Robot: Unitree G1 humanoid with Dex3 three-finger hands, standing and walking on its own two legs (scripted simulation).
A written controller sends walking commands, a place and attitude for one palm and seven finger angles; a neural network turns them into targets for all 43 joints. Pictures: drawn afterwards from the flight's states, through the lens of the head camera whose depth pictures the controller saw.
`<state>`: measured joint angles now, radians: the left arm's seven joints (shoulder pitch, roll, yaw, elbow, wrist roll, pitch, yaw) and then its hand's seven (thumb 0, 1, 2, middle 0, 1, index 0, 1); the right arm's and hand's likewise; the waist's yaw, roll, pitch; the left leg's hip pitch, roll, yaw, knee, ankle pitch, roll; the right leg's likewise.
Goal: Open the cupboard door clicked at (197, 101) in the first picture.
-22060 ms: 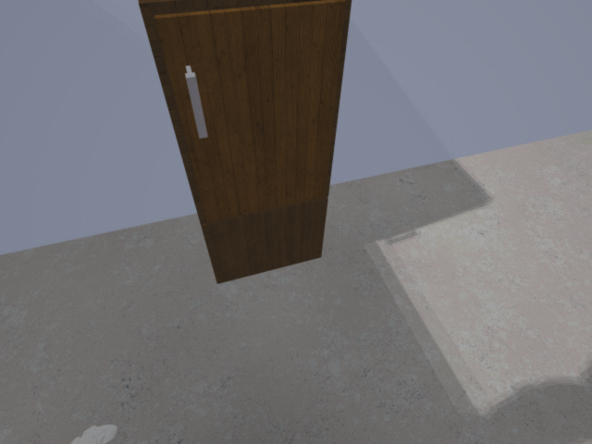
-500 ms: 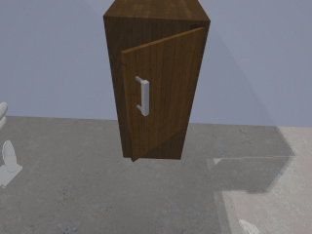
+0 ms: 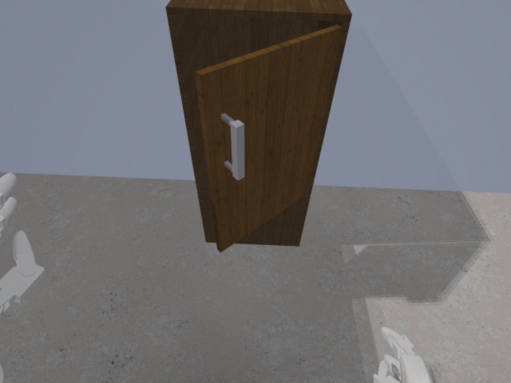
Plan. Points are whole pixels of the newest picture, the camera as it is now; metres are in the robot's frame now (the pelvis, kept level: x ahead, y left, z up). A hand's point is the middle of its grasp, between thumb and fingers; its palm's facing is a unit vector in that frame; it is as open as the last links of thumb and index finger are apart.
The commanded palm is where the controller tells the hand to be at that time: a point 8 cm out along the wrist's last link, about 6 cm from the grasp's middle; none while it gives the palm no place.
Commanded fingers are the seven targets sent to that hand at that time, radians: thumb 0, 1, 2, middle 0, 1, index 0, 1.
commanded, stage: stop stepping back and stand still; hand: left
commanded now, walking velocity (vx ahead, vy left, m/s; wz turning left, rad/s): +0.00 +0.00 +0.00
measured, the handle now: (232, 147) +0.57 +0.09 +0.04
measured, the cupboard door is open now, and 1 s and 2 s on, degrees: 42 42 42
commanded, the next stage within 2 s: let the arm hang, fingers relaxed in 0.02 s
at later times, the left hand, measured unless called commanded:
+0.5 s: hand out of the picture -0.04 +0.15 -0.19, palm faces +0.05 -0.99 -0.11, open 7.3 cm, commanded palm none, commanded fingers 0.00 0.90 0.90 -0.20 -0.30 -0.20 -0.30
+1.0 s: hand out of the picture -0.06 +0.15 -0.18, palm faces +0.10 -0.98 -0.19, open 7.3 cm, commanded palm none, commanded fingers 0.00 0.90 0.90 -0.20 -0.30 -0.20 -0.30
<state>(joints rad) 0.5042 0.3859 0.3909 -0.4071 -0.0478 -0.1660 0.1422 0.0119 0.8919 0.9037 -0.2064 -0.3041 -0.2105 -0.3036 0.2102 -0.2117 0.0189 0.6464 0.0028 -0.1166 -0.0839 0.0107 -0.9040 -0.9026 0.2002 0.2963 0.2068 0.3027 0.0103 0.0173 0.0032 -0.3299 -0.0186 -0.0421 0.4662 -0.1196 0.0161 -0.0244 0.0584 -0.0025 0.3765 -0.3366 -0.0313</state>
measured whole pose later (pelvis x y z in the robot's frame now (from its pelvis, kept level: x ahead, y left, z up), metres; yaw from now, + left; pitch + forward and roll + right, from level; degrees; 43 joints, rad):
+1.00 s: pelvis +0.00 +0.00 +0.00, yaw +2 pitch -3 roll +0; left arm 0.39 0.10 0.01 1.15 0.01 0.00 0.05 0.00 0.91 0.90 -0.19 -0.30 -0.20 -0.30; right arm 0.31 -0.11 0.00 1.15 -0.02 0.03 -0.04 0.01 -0.92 -0.90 0.20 0.30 0.20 0.30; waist 0.00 0.02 0.03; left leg -0.31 -0.05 -0.05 0.48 -0.12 0.02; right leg -0.03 0.03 -0.03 0.46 -0.39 -0.04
